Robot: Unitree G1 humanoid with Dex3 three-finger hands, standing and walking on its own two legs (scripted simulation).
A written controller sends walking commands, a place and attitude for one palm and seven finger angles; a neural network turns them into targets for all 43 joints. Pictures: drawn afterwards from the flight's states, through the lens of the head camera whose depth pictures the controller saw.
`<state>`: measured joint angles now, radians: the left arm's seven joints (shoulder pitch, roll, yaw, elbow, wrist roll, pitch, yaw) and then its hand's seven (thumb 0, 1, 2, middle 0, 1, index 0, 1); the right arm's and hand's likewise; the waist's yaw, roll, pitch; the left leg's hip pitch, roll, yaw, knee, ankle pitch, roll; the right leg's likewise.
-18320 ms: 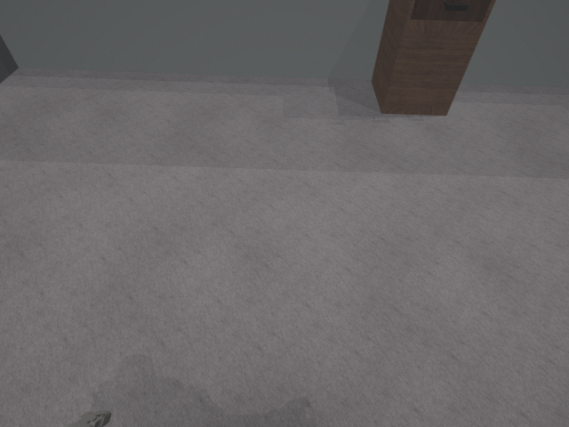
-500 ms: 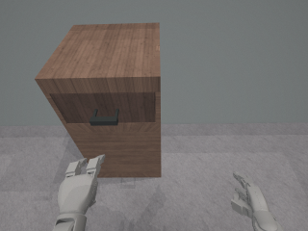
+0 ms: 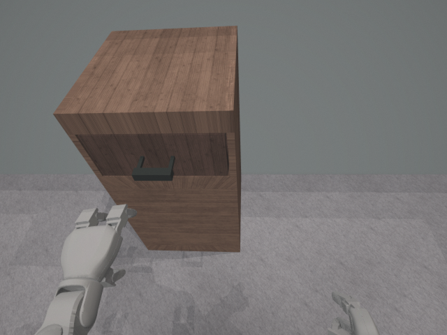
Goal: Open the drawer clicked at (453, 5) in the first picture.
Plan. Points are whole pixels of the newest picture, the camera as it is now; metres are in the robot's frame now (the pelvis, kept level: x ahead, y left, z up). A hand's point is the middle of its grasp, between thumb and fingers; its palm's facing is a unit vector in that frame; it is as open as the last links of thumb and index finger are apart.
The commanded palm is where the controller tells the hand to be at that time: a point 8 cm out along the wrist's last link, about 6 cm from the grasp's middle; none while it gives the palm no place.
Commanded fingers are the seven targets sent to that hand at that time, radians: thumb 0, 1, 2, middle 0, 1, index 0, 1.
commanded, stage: raise the hand with hooked fingers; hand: left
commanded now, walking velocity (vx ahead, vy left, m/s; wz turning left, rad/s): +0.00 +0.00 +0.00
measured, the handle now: (155, 167) +0.53 +0.25 -0.08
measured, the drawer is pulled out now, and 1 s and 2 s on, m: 0.00 0.00 0.00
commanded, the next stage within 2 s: move the hooked fingers above the handle in 1.02 s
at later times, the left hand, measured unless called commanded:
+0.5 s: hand (87, 209) +0.30 +0.27 +0.08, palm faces +0.06 -0.09 -0.99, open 13.7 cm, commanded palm +0.27 +0.27 +0.14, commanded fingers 0.00 -0.50 0.30 -0.30 -1.20 -0.30 -1.20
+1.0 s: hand (77, 202) +0.30 +0.28 +0.09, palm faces +0.07 -0.09 -0.99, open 13.8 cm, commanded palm +0.28 +0.29 +0.15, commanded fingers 0.00 -0.50 0.30 -0.30 -1.20 -0.30 -1.20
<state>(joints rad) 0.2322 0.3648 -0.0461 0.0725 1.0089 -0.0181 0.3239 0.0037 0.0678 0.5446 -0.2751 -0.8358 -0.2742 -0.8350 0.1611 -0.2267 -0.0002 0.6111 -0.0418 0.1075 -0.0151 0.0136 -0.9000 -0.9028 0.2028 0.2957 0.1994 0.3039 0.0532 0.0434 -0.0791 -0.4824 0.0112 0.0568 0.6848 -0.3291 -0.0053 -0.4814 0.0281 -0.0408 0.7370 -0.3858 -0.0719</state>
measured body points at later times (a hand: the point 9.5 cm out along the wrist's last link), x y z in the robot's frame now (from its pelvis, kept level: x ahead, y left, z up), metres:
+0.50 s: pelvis +0.01 +0.03 +0.02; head +0.02 +0.00 +0.46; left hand +0.29 +0.27 +0.13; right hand +0.23 -0.17 -0.08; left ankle +0.01 +0.13 -0.72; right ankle -0.01 -0.07 -0.72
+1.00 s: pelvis +0.00 +0.04 +0.02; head +0.02 +0.02 +0.47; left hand +0.29 +0.29 +0.15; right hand +0.17 -0.19 -0.10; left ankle +0.01 +0.13 -0.72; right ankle -0.01 -0.07 -0.72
